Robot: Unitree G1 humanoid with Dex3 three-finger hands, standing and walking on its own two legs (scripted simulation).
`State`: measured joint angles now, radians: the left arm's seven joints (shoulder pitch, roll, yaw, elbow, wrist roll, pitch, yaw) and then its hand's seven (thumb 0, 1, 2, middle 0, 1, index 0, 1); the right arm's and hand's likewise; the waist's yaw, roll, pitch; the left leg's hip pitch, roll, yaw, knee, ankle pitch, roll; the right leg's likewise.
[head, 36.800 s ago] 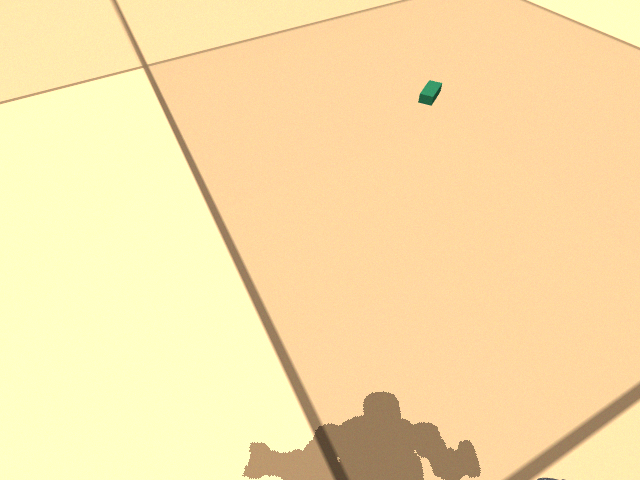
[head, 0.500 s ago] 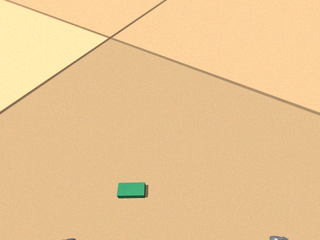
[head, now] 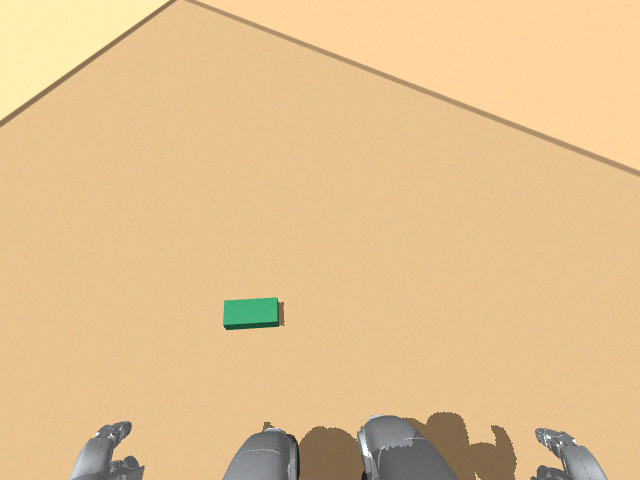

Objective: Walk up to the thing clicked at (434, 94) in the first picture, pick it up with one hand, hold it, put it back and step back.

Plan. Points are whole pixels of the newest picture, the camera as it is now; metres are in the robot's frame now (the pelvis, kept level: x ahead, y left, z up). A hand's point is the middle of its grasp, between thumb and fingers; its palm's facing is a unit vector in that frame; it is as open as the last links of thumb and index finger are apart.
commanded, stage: step back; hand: left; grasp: from above
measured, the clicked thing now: (251, 313) +0.53 +0.21 -0.74
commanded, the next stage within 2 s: none
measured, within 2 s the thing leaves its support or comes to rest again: neither
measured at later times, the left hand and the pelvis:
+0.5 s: hand out of the picture +0.00 +0.27 -0.15, palm faces +0.04 -0.92 -0.39, open 7.4 cm; pelvis -0.13 +0.00 -0.01, yaw +2 degrees
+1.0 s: hand out of the picture -0.23 +0.23 -0.14, palm faces -0.03 -0.91 -0.41, open 7.4 cm; pelvis -0.29 -0.03 +0.00, yaw -2 degrees
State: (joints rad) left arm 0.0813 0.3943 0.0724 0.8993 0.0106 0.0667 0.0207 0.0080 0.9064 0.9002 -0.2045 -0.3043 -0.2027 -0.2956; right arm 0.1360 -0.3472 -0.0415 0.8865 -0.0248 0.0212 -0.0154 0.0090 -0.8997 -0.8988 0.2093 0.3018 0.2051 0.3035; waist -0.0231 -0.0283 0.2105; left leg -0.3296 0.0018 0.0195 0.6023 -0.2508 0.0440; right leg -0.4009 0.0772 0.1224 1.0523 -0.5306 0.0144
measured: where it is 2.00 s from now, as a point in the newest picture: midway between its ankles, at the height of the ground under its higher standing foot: outside the picture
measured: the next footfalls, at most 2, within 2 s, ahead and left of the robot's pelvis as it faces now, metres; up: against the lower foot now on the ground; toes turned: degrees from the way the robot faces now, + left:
right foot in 0.12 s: -0.01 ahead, -0.14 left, +0.00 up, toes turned +1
left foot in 0.44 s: -0.08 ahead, +0.11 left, +0.00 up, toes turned -1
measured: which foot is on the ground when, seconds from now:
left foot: down 0.00-0.14, up 0.16-0.42, down 0.44-0.88, up 0.90-1.00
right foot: up 0.00-0.10, down 0.12-0.46, up 0.48-0.84, down 0.86-1.00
